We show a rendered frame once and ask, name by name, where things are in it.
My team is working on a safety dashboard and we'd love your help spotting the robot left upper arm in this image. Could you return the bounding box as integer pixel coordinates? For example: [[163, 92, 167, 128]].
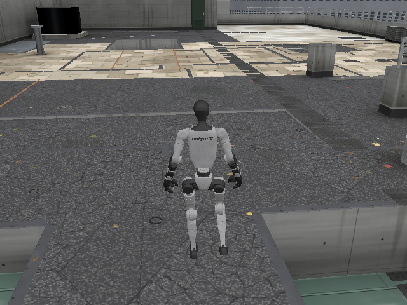
[[171, 128, 189, 164]]

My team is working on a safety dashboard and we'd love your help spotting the robot right upper arm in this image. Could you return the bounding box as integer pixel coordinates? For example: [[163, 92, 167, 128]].
[[216, 128, 234, 163]]

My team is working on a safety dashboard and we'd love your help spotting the robot left foot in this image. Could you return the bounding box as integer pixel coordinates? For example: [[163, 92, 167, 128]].
[[190, 244, 198, 259]]

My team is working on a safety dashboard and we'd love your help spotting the robot right forearm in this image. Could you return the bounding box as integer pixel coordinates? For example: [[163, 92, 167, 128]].
[[228, 153, 241, 177]]

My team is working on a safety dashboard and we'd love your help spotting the robot head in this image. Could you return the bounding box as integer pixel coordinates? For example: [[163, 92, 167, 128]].
[[192, 100, 213, 131]]

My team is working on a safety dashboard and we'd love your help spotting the robot left forearm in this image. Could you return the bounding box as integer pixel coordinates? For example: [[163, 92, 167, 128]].
[[165, 154, 177, 180]]

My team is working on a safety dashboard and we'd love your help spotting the robot left hand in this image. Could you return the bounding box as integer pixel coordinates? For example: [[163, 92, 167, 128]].
[[163, 179, 178, 193]]

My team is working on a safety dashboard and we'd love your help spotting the robot right hand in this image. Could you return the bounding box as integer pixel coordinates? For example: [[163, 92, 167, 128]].
[[228, 175, 242, 189]]

